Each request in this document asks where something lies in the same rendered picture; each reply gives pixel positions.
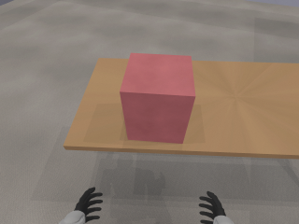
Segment table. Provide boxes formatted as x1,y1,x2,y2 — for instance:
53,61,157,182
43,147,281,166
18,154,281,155
63,58,299,160

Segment carton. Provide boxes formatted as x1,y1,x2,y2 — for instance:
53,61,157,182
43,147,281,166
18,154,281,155
120,52,196,144

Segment robot left hand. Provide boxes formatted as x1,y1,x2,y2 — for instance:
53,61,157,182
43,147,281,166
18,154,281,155
74,187,103,223

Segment robot right forearm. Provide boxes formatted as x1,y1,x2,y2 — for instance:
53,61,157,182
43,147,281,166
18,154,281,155
213,215,234,224

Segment robot left forearm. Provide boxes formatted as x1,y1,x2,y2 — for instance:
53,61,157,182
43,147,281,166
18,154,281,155
59,210,86,224

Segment robot right hand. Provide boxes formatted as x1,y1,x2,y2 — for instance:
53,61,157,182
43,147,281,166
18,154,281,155
198,191,226,224

